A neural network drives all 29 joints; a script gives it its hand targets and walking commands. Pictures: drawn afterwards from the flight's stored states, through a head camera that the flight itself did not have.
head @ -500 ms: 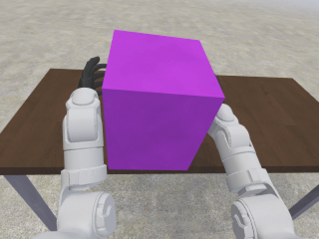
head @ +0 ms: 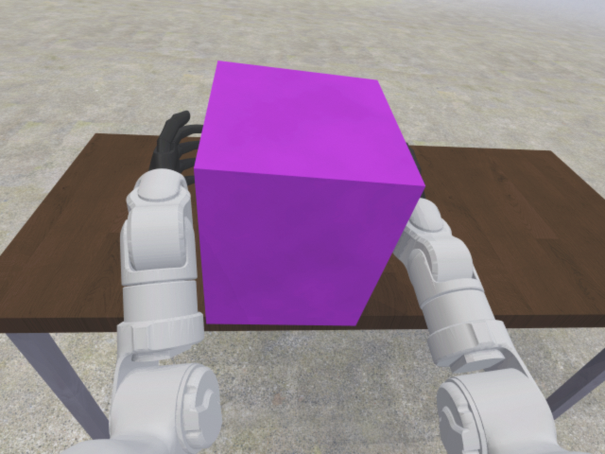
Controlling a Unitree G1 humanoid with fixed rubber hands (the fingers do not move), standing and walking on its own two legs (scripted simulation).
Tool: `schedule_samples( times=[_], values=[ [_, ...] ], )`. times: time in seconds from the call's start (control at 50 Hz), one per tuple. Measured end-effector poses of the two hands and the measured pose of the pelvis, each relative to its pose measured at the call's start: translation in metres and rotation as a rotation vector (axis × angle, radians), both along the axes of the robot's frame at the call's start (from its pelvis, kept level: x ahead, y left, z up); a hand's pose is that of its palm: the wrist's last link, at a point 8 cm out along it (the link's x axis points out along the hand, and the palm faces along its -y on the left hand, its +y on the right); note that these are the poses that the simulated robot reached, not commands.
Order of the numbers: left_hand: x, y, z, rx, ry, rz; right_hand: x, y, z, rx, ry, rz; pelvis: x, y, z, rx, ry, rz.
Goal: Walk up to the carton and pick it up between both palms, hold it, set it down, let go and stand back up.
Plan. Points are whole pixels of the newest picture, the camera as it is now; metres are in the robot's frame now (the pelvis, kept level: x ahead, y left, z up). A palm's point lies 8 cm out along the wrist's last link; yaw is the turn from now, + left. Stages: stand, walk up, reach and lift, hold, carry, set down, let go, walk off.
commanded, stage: hold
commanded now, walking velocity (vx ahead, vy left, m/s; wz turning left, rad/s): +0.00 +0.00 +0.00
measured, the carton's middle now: (291, 202) +0.37 +0.01 +0.19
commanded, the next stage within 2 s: set down in 0.36 s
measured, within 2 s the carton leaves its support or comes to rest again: neither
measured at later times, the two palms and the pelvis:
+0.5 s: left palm (175, 170) +0.37 +0.15 +0.23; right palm (409, 197) +0.36 -0.14 +0.20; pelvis +0.00 +0.00 +0.00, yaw +0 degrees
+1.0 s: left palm (183, 190) +0.39 +0.15 +0.19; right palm (394, 219) +0.38 -0.14 +0.15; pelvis +0.02 +0.00 +0.00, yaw +1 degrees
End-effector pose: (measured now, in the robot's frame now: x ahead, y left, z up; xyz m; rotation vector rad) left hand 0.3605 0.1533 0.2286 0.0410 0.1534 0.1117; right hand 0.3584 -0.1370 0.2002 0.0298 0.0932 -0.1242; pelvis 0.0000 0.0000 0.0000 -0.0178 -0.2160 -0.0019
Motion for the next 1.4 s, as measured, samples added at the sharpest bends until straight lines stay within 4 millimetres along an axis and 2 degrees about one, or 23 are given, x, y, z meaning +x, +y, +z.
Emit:
schedule_samples(
  times=[0.1, 0.26, 0.48, 0.68, 0.76, 0.88, 0.94, 1.22, 1.4],
  values=[
    [0.002, 0.001, -0.002, 0.001, 0.012, 0.001, 0.002, 0.001, -0.005, 0.014, 0.012, 0.000, -0.003, -0.001, 0.000, 0.001, 0.013, 0.002],
    [0.006, -0.001, 0.005, 0.012, -0.011, -0.006, 0.005, -0.001, 0.002, 0.012, -0.011, -0.004, -0.002, -0.002, 0.000, 0.000, 0.026, 0.004],
    [0.009, -0.005, 0.003, 0.035, -0.013, -0.020, 0.005, -0.005, 0.001, -0.001, -0.014, -0.014, 0.003, -0.002, 0.000, -0.002, 0.014, 0.004],
    [0.016, -0.006, 0.007, 0.045, -0.093, -0.029, 0.011, -0.005, -0.003, -0.009, -0.093, -0.026, 0.009, -0.002, -0.001, 0.002, 0.004, 0.002],
    [0.020, -0.004, -0.003, 0.056, -0.089, -0.030, 0.015, -0.003, -0.014, -0.027, -0.091, -0.023, 0.011, -0.003, 0.000, 0.002, -0.006, 0.007],
    [0.027, -0.003, -0.030, 0.057, -0.052, -0.037, 0.020, -0.001, -0.043, -0.029, -0.057, -0.025, 0.015, -0.003, 0.000, 0.002, 0.008, 0.014],
    [0.029, -0.004, -0.039, 0.060, -0.053, -0.037, 0.022, -0.002, -0.051, -0.031, -0.061, -0.026, 0.018, -0.003, 0.000, 0.000, 0.022, 0.016],
    [0.047, -0.011, -0.044, 0.062, -0.042, -0.049, 0.035, -0.010, -0.049, -0.057, -0.054, -0.043, 0.028, -0.001, 0.000, -0.003, 0.043, 0.011],
    [0.049, -0.012, -0.057, 0.060, -0.009, -0.052, 0.035, -0.010, -0.062, -0.062, -0.025, -0.043, 0.030, 0.000, 0.000, -0.003, 0.038, 0.010]
  ],
)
